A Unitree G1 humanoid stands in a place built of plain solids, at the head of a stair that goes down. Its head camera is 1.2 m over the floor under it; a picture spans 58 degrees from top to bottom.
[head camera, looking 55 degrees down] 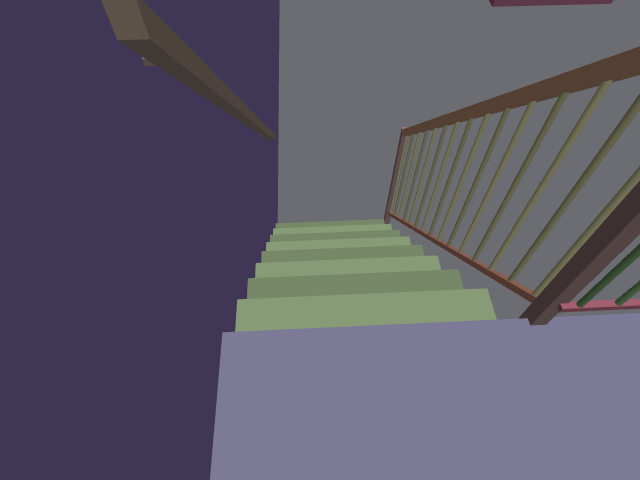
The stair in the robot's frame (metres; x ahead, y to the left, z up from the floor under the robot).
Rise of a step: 0.21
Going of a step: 0.21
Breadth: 0.91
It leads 3 degrees to the left of straight ahead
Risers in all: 9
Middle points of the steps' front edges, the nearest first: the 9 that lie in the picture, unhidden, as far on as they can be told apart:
0.53 -0.17 0.00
0.74 -0.16 -0.20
0.95 -0.15 -0.41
1.16 -0.14 -0.62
1.37 -0.13 -0.83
1.58 -0.12 -1.04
1.79 -0.11 -1.26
2.00 -0.10 -1.47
2.21 -0.08 -1.68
